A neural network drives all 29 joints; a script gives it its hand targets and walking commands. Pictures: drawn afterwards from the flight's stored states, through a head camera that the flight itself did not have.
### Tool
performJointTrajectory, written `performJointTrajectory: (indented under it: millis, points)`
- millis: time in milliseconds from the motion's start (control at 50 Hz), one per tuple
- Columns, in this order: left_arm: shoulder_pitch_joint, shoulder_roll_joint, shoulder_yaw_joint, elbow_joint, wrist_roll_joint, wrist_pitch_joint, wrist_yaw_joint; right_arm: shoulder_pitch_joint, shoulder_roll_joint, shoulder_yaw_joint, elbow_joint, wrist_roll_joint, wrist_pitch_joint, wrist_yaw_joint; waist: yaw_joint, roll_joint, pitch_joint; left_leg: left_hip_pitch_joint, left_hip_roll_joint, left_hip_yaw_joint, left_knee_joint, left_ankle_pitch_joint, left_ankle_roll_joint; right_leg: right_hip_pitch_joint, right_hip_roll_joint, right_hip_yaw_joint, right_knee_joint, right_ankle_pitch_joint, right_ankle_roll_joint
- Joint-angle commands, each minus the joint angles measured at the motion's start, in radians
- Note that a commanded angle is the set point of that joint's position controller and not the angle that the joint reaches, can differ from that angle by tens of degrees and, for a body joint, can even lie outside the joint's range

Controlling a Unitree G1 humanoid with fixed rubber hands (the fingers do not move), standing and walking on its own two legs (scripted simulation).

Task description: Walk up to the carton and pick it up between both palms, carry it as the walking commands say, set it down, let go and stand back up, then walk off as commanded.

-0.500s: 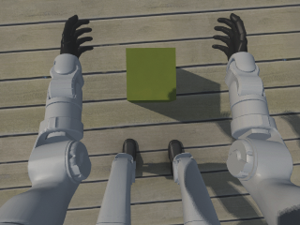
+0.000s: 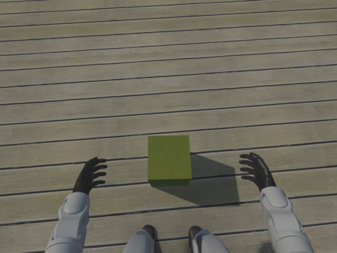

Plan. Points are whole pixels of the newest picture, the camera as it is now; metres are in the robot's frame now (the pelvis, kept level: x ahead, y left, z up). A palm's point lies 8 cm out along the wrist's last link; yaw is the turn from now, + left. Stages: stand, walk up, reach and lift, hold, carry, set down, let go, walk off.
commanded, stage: let go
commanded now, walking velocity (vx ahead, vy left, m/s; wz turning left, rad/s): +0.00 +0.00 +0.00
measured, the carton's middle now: (169, 162) +0.45 +0.01 -0.63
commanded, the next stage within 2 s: stand in 0.68 s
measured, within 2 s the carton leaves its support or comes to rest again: neither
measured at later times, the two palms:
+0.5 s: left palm (67, 225) +0.18 +0.23 -0.04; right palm (286, 217) +0.19 -0.23 -0.04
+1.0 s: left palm (42, 244) +0.15 +0.29 -0.07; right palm (306, 232) +0.16 -0.28 -0.07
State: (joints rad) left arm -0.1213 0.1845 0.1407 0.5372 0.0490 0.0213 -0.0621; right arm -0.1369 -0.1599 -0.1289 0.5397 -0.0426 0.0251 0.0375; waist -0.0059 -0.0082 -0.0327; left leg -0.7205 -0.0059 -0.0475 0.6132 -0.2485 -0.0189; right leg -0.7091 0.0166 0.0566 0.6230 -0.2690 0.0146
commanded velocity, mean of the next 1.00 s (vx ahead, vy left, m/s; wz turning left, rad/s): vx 0.00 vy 0.00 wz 0.00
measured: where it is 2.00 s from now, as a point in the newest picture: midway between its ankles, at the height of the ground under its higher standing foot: outside the picture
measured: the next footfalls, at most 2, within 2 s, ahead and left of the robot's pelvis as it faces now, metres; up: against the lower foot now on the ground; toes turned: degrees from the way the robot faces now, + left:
none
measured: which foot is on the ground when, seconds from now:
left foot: down 0.00-1.00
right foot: down 0.00-1.00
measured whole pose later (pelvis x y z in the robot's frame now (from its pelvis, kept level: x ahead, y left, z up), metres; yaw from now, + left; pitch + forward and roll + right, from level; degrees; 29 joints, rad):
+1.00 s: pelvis +0.03 +0.00 +0.02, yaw +0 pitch -2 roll +0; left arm 0.22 0.30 0.09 0.70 0.02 0.01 0.02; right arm 0.21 -0.31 -0.08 0.71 -0.03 0.00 -0.02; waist 0.00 0.01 0.02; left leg -0.19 0.00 -0.05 0.53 -0.31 -0.01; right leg -0.16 0.02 0.05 0.51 -0.32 0.01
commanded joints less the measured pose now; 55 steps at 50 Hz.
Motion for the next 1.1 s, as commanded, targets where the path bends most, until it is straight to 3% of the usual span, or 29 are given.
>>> performJointTrajectory:
  millis: [0,140,340,660,680,700,760,880,1080]
  points:
    - [0.067,0.104,0.002,-0.124,-0.015,-0.040,0.006,0.066,-0.094,0.003,-0.122,0.015,-0.042,0.001,0.007,0.017,-0.403,0.389,-0.042,0.049,-0.086,0.295,0.008,0.350,0.040,-0.052,-0.097,0.308,0.013]
    - [0.279,0.105,-0.050,-0.173,-0.042,-0.029,0.002,0.273,-0.106,0.048,-0.167,0.043,-0.037,0.017,0.009,0.011,-0.178,0.542,-0.047,0.055,-0.200,0.244,0.001,0.485,0.032,-0.058,-0.214,0.262,0.005]
    - [0.307,0.127,-0.071,-0.209,-0.041,0.047,-0.019,0.316,-0.142,0.058,-0.205,0.039,0.037,0.035,0.004,-0.002,0.063,0.621,-0.044,0.056,-0.251,0.119,0.004,0.537,0.024,-0.060,-0.274,0.123,0.006]
    - [0.308,0.120,-0.073,-0.208,-0.039,0.112,0.001,0.328,-0.143,0.069,-0.223,0.032,0.121,0.016,0.003,0.006,0.048,0.677,-0.057,0.046,-0.213,0.239,0.005,0.602,0.050,-0.058,-0.223,0.255,-0.003]
    - [0.307,0.241,-0.017,-0.054,-0.034,0.058,0.046,0.276,-0.262,0.022,-0.069,0.025,0.059,-0.021,0.026,0.032,0.017,0.571,0.018,0.048,-0.140,0.211,-0.009,0.525,-0.031,-0.049,-0.192,0.216,0.025]
    - [0.328,0.262,-0.012,-0.042,-0.038,0.030,0.061,0.299,-0.260,0.020,-0.062,0.023,0.025,-0.035,0.011,0.015,-0.013,0.581,0.014,0.040,-0.132,0.171,-0.005,0.539,-0.031,-0.034,-0.192,0.198,0.020]
    - [0.302,0.209,-0.021,0.006,-0.030,-0.007,0.068,0.293,-0.226,0.030,0.004,0.016,-0.023,-0.044,0.007,-0.003,0.029,0.541,0.028,0.012,-0.153,0.105,0.005,0.495,-0.036,-0.011,-0.209,0.120,0.003]
    - [0.305,0.221,-0.024,0.071,-0.027,-0.028,0.081,0.300,-0.249,0.025,0.074,0.016,-0.044,-0.057,0.008,0.015,0.005,0.563,0.049,-0.013,-0.141,0.237,0.008,0.522,-0.044,0.004,-0.185,0.227,0.005]
    - [0.324,0.246,-0.038,0.142,-0.027,-0.035,0.094,0.323,-0.276,0.028,0.141,0.017,-0.047,-0.068,0.005,0.018,0.019,0.566,0.061,-0.037,-0.155,0.220,0.015,0.532,-0.054,0.023,-0.184,0.210,-0.004]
